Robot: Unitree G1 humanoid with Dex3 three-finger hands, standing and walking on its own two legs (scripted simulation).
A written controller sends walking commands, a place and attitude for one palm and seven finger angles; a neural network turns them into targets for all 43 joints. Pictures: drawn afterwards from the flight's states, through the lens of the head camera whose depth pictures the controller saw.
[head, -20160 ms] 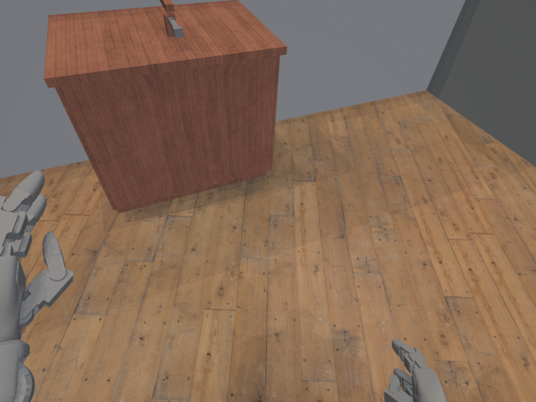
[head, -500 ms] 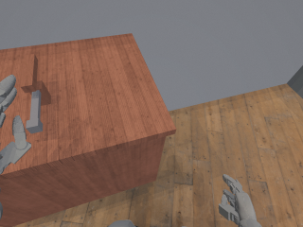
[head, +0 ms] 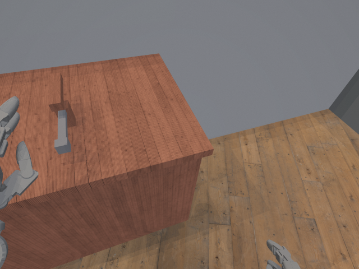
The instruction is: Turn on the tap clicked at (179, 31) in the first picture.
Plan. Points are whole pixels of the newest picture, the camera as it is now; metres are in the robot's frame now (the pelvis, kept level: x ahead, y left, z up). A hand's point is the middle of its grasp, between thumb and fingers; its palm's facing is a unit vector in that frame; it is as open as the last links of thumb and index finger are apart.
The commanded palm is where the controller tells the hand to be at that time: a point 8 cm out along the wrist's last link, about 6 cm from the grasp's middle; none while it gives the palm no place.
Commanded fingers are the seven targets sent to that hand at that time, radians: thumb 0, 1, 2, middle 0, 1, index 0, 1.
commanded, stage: come to a stop and stand still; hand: left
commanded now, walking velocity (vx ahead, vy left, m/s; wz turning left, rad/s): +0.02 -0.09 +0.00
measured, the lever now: (62, 145) +0.37 +0.31 +0.05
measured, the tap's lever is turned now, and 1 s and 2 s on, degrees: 0 0 0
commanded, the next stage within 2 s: look again from close up in 0.62 s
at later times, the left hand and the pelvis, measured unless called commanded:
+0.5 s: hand (39, 162) +0.25 +0.26 +0.16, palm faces +0.39 -0.85 -0.36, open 7.4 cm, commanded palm +0.19 +0.29 +0.19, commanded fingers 0.00 0.90 0.90 -0.20 -0.30 -0.20 -0.30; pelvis +0.03 +0.01 +0.01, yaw +0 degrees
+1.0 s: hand (61, 157) +0.27 +0.23 +0.16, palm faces +0.20 -0.87 -0.44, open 7.4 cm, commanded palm +0.20 +0.28 +0.19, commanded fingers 0.00 0.90 0.90 -0.20 -0.30 -0.20 -0.30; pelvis +0.03 +0.01 +0.01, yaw -3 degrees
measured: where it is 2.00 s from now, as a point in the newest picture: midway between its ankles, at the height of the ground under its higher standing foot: outside the picture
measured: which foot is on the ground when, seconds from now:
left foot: down 0.00-1.00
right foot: down 0.00-1.00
